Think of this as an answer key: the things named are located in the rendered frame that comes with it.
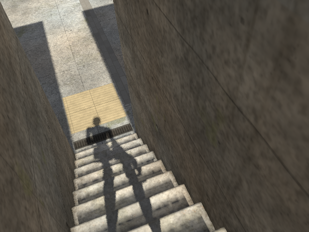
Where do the stairs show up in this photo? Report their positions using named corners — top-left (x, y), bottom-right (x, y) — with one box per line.
top-left (70, 133), bottom-right (227, 232)

